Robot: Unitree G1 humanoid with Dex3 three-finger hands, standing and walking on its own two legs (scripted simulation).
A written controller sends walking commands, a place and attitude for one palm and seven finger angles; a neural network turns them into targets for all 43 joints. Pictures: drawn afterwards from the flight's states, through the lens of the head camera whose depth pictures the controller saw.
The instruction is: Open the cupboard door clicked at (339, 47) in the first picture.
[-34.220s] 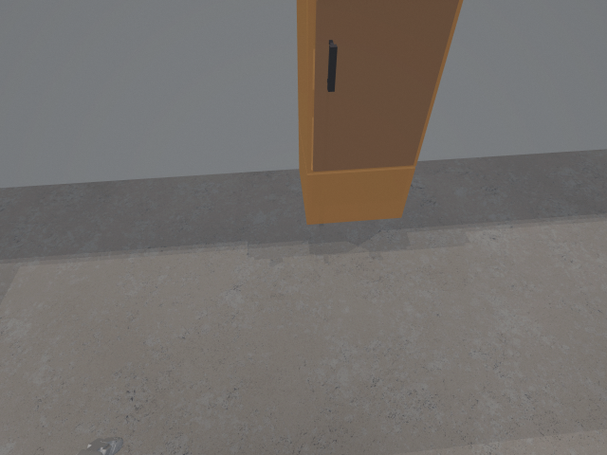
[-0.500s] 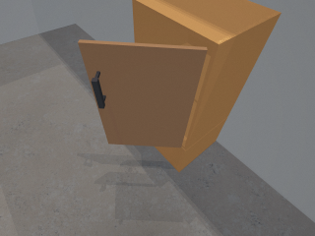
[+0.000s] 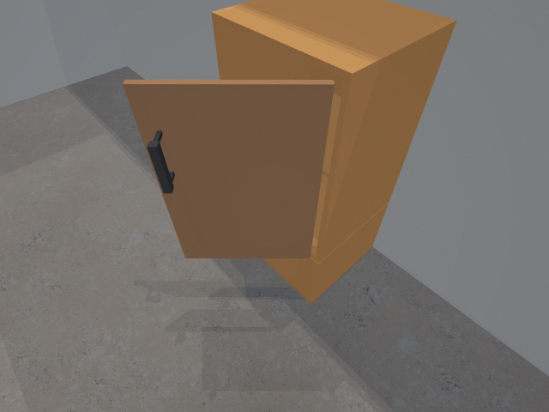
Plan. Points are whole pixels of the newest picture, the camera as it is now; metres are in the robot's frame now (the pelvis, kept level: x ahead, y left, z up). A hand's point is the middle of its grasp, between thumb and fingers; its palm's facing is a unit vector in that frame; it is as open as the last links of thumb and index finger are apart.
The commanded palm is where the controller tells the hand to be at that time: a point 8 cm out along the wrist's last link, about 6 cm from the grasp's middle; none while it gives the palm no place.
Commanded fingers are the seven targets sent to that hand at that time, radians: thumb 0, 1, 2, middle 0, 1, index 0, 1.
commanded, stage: come to a stop and stand still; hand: left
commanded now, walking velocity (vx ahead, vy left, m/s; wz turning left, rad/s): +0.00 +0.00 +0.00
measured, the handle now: (163, 162) +0.60 +0.27 +0.00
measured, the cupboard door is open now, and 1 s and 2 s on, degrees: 47 47 47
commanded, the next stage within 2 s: look again from close up in 0.18 s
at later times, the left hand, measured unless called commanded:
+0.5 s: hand out of the picture -0.01 +0.18 -0.16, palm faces -0.01 -0.98 -0.18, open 7.4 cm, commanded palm none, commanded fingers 0.00 0.90 0.90 -0.20 -0.30 -0.20 -0.30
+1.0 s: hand out of the picture +0.06 +0.19 -0.16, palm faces -0.02 -0.98 -0.19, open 7.4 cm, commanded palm none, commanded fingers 0.00 0.90 0.90 -0.20 -0.30 -0.20 -0.30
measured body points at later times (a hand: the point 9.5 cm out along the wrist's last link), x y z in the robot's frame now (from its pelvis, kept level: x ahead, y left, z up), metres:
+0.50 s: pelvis +0.00 +0.00 +0.02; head +0.01 +0.01 +0.47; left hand -0.01 +0.23 -0.14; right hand -0.01 -0.23 -0.14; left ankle +0.03 +0.09 -0.72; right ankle +0.00 -0.12 -0.72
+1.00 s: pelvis +0.04 +0.01 +0.02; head +0.06 +0.02 +0.47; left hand +0.06 +0.24 -0.15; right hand +0.07 -0.22 -0.14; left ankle +0.03 +0.09 -0.72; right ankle +0.00 -0.12 -0.72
